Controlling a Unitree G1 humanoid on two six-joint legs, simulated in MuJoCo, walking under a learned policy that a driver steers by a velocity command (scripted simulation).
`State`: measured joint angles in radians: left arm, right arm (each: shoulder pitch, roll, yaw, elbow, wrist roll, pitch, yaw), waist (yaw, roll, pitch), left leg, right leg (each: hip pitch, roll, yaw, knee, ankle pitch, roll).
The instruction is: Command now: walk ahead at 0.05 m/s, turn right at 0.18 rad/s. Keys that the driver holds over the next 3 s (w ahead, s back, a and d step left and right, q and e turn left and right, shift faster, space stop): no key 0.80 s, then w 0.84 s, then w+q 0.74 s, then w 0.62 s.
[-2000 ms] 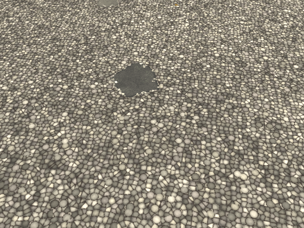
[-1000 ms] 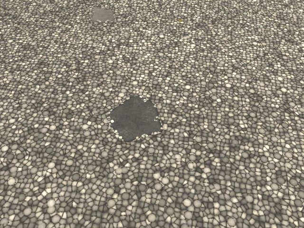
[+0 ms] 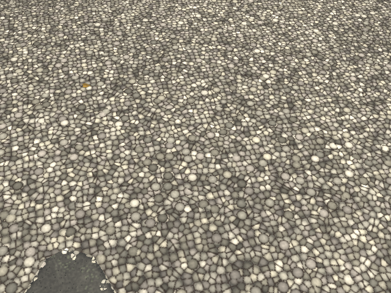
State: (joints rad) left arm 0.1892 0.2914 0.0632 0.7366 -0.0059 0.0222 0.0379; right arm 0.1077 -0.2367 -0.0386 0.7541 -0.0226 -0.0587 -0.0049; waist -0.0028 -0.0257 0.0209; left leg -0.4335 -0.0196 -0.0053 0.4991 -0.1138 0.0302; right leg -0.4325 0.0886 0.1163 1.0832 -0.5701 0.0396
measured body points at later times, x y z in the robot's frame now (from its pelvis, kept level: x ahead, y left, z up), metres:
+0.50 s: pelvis +0.04 -0.02 +0.00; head +0.05 -0.03 +0.45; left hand +0.13 +0.22 -0.13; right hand +0.14 -0.28 -0.13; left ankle +0.09 +0.11 -0.73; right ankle +0.01 -0.15 -0.73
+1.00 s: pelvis +0.09 -0.01 +0.00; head +0.08 +0.00 +0.45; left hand +0.09 +0.25 -0.15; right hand +0.17 -0.28 -0.13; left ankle +0.10 +0.09 -0.72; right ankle +0.01 -0.15 -0.73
